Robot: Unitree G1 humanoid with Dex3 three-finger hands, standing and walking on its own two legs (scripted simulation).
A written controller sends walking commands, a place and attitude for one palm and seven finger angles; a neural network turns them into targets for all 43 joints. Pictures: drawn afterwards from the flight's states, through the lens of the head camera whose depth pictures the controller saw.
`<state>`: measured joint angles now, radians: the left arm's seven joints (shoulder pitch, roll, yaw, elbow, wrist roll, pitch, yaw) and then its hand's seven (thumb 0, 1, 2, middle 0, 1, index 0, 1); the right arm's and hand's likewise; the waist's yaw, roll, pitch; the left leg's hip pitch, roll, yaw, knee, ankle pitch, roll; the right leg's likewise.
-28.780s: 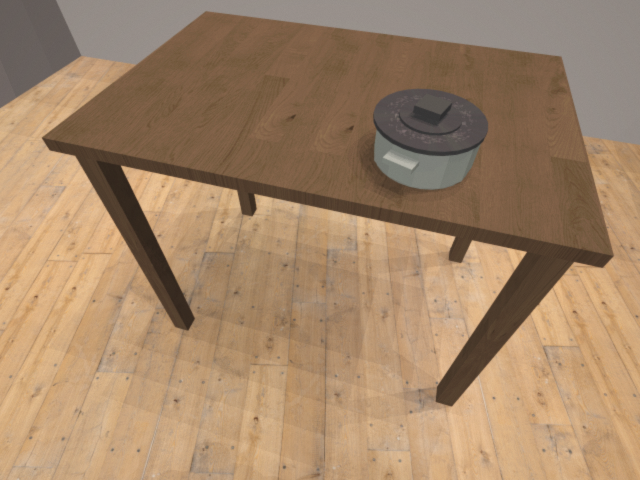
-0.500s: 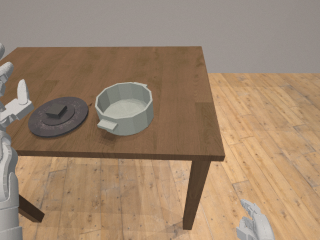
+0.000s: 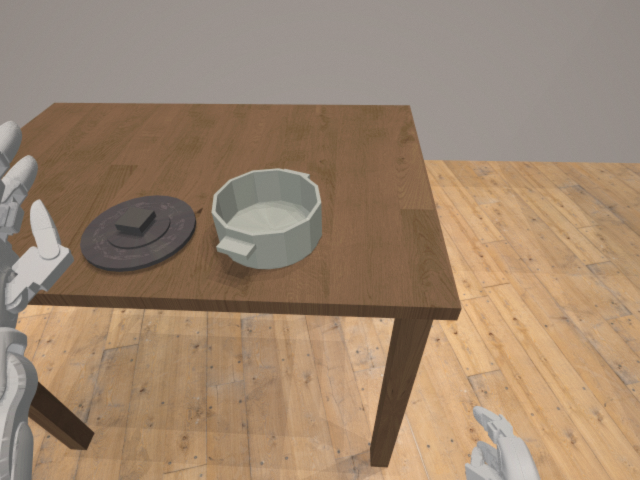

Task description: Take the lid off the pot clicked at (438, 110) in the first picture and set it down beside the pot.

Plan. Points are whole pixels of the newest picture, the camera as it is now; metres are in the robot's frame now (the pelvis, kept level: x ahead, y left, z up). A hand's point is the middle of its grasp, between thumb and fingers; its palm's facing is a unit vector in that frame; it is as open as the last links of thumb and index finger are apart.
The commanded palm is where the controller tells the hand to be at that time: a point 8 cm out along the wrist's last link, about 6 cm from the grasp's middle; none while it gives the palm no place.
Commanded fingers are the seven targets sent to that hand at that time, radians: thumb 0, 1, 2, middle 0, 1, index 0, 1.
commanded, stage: draw the hand back to the body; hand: left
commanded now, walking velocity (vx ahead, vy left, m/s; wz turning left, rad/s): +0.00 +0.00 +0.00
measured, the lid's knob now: (135, 220) +0.48 +0.38 +0.06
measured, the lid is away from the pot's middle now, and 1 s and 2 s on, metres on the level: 0.23 0.23 0.23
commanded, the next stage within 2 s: step back with the hand held close in 0.38 s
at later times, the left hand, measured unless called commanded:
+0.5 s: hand (22, 302) +0.17 +0.26 +0.24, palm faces +0.50 -0.82 -0.29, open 7.4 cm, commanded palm +0.11 +0.30 +0.24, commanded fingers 0.00 0.90 0.90 -0.20 -0.30 -0.20 -0.30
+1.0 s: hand out of the picture +0.14 +0.27 +0.24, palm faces +0.41 -0.76 -0.51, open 7.4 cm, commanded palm +0.08 +0.32 +0.24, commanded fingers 0.00 0.90 0.90 -0.20 -0.30 -0.20 -0.30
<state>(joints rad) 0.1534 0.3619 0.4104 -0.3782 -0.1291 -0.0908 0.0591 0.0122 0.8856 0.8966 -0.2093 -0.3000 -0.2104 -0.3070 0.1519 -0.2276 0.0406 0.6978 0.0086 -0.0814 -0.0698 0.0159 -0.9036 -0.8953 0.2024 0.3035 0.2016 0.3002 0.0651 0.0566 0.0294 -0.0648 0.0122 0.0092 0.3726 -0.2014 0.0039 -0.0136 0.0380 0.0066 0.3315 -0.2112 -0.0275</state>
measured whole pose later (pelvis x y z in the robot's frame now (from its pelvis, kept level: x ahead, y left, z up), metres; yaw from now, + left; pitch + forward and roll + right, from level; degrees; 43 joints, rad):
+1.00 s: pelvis -0.05 +0.05 -0.01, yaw -1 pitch +1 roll -2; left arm 0.53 0.48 0.54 -0.80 -0.07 -0.20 0.10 0.01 0.88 0.90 -0.22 -0.30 -0.22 -0.31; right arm 0.24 -0.21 -0.01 0.54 0.02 -0.06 -0.04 0.01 -0.90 -0.90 0.20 0.30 0.20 0.30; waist 0.01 0.00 0.00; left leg -0.35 -0.02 0.04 0.51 -0.18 0.07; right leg -0.26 0.01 0.00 0.64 -0.33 0.01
